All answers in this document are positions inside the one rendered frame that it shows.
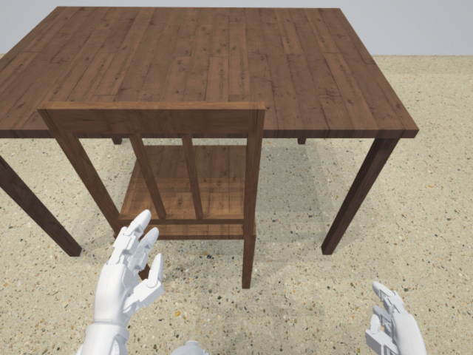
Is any left robot forearm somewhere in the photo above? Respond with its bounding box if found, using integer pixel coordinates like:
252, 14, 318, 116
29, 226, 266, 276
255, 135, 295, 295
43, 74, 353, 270
75, 322, 129, 355

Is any robot left shin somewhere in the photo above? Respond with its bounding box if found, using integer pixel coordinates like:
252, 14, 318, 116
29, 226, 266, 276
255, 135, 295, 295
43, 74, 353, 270
185, 341, 200, 347

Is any table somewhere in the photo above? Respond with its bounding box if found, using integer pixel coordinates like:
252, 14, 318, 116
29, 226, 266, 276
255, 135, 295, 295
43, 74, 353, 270
0, 6, 419, 257

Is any chair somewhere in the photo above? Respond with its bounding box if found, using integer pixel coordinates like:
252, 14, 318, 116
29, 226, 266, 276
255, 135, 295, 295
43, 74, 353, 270
37, 101, 265, 289

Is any right robot hand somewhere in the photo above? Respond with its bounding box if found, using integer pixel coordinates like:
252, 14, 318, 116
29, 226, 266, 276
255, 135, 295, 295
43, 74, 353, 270
365, 281, 427, 355

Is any left robot hand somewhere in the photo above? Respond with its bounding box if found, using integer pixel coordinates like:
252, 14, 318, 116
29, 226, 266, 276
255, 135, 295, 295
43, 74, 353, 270
93, 209, 165, 327

